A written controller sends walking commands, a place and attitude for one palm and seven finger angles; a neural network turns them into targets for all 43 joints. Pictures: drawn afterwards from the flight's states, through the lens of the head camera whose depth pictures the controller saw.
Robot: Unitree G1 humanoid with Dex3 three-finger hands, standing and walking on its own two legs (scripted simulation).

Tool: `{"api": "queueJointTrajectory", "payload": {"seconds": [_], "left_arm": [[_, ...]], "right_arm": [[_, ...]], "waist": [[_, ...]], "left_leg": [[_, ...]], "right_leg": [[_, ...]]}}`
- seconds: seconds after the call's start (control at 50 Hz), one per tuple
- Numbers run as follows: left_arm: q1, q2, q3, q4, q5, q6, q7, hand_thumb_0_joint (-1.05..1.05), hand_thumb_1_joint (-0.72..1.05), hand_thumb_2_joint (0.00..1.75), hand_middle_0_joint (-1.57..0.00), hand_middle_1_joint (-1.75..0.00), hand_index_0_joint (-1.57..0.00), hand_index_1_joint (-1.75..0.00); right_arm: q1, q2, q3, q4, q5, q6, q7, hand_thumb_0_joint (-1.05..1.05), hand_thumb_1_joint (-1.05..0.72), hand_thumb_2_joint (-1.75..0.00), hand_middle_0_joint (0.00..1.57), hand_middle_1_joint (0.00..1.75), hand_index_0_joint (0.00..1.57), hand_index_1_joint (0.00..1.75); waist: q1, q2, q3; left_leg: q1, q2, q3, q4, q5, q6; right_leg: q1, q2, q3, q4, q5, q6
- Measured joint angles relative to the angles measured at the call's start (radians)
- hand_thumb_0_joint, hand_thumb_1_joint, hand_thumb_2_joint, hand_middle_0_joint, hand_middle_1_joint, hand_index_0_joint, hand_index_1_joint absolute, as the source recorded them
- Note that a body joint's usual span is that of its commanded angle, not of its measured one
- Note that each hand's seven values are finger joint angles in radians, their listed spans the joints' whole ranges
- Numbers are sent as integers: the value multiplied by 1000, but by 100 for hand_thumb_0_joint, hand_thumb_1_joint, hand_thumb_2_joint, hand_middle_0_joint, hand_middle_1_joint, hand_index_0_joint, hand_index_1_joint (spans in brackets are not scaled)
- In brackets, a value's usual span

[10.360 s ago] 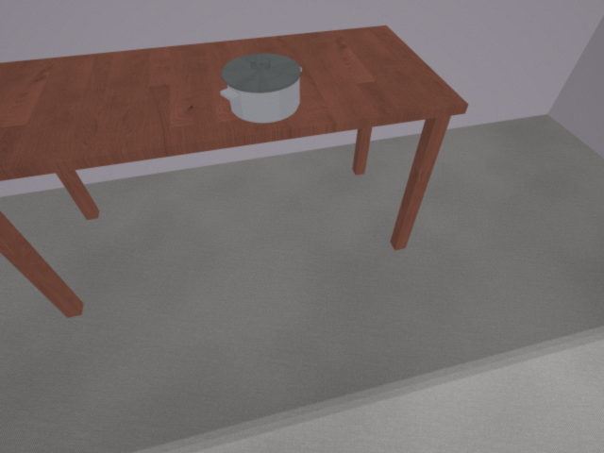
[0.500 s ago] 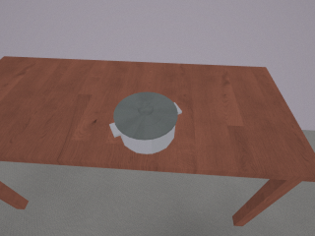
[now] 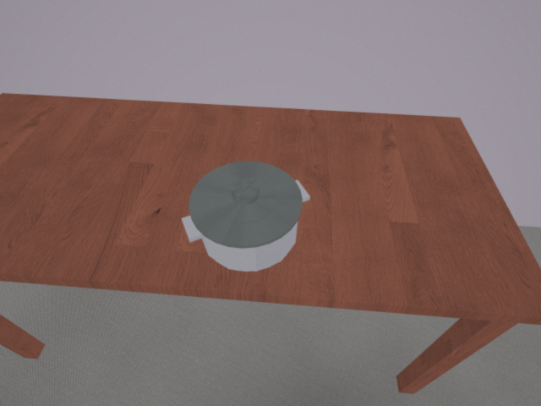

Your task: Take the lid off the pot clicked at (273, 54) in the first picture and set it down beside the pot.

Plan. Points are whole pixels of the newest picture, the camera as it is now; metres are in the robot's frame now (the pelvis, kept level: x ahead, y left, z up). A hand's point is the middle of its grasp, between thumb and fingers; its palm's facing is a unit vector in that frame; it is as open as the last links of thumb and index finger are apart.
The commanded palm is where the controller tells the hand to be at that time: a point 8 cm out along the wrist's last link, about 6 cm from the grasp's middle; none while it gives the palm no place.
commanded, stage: look again from close up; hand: left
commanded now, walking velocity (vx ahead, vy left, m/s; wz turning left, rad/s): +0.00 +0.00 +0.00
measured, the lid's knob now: (245, 190) +0.46 +0.08 +0.05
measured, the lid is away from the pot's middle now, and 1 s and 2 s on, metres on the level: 0.00 0.00 0.00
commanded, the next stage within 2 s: lift the closed hand beside the body in 0.58 s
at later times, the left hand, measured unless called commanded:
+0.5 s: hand out of the picture -0.01 +0.16 -0.18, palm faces +0.03 -0.98 -0.18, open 7.3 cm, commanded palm none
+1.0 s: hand out of the picture +0.13 +0.18 -0.06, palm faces +0.15 -0.96 -0.23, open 5.4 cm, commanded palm +0.08 +0.24 -0.04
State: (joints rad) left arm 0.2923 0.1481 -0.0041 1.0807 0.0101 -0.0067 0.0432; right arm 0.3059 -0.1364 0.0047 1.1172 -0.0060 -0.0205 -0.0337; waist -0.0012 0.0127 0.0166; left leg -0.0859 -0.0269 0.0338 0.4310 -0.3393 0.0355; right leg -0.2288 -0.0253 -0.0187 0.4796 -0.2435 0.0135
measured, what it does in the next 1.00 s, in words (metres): stands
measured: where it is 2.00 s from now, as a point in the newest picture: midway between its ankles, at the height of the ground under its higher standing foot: outside the picture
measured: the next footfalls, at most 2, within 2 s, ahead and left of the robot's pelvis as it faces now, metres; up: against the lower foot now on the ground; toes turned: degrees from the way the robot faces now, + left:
none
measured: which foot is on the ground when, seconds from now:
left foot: down 0.00-1.00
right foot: down 0.00-1.00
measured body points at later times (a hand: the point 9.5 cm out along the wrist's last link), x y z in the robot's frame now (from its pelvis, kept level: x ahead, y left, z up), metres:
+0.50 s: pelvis +0.00 +0.00 +0.00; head +0.01 +0.00 +0.45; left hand -0.01 +0.21 -0.16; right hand -0.02 -0.21 -0.16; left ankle -0.07 +0.09 -0.74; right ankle +0.01 -0.13 -0.74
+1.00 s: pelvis -0.02 +0.00 -0.01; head -0.04 +0.00 +0.44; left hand +0.12 +0.23 -0.04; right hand +0.16 -0.25 -0.07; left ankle -0.07 +0.09 -0.74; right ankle +0.01 -0.13 -0.74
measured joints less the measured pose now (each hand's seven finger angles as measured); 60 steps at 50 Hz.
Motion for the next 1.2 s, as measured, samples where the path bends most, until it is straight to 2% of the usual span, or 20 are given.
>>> {"api": "queueJointTrajectory", "payload": {"seconds": [0.7, 0.72, 0.74, 0.78, 0.84, 0.9, 0.98, 1.04, 1.14, 1.2], "left_arm": [[28, -19, -5, 20, 2, -6, 7, 1, 92, 90, -20, -30, -20, -30], [59, -8, -21, -90, -17, 38, 21, 1, 93, 90, -20, -30, -20, -31], [103, 11, -29, -234, -29, 61, 39, 3, 95, 90, -21, -30, -21, -31], [164, 40, -50, -490, -49, 83, 77, 4, 97, 90, -23, -33, -23, -33], [143, 45, -55, -648, -20, 56, 98, 4, 96, 90, -28, -39, -28, -39], [105, 20, -7, -691, -3, 27, 76, 3, 95, 90, -36, -48, -36, -49], [176, 10, 23, -859, -6, -23, 41, 2, 93, 90, -50, -63, -50, -64], [205, 18, 37, -911, -12, -61, 26, 1, 92, 90, -62, -77, -63, -77], [256, 43, 62, -998, -20, -70, 28, 1, 91, 90, -84, -100, -84, -100], [277, 51, 79, -1022, -19, -70, 37, 1, 91, 90, -97, -114, -97, -114]], "right_arm": [[31, 29, 4, 21, 5, -3, -1, 0, -91, -90, 20, 30, 20, 30], [46, 25, 11, -20, 23, -16, 4, 0, -91, -90, 20, 30, 20, 30], [67, 19, 18, -60, 36, -56, -3, 0, -91, -90, 20, 30, 20, 30], [98, -17, 15, -114, 61, -138, -13, 2, -93, -90, 20, 30, 20, 30], [64, -85, 2, -174, 47, -211, 5, 3, -94, -90, 20, 30, 20, 30], [-22, -116, -28, -254, 29, -207, 30, 3, -93, -90, 20, 30, 20, 30], [-111, -114, -49, -402, 28, -192, 35, 2, -92, -90, 20, 30, 20, 30], [-163, -110, -51, -507, 36, -177, 24, 2, -92, -90, 19, 30, 20, 30], [-188, -106, -38, -610, 29, -168, -4, 1, -91, -90, 19, 30, 20, 30], [-159, -98, -35, -631, 26, -168, -20, 0, -91, -90, 19, 30, 20, 30]], "waist": [[2, -9, -4], [7, -11, 3], [14, -11, 4], [15, 4, -6], [-3, 31, -23], [-16, 25, -46], [-15, 0, -60], [1, -16, -52], [36, -19, -40], [40, -17, -38]], "left_leg": [[-13, 10, 2, 19, -6, 0], [-22, 8, 3, 32, -10, 0], [-27, 5, 3, 37, -11, -1], [-36, -5, -12, 47, -12, 0], [-49, -18, -29, 60, -8, 11], [-72, -21, -19, 74, -6, 11], [-76, -11, -10, 90, -11, 3], [-99, -1, -18, 121, -20, -4], [-129, 10, -40, 146, -25, -12], [-143, 12, -51, 155, -26, -15]], "right_leg": [[2, 9, -1, -14, 12, 2], [-8, 7, 1, -3, 10, 3], [-15, 4, 1, 8, 7, 1], [-17, -9, -13, 18, -2, 3], [-18, -24, -28, 23, -2, 12], [-51, -26, -18, 47, -1, 12], [-59, -15, -10, 64, -3, 4], [-73, -8, -19, 78, -5, -4], [-84, 1, -42, 76, -2, -14], [-89, 2, -54, 77, -3, -16]]}}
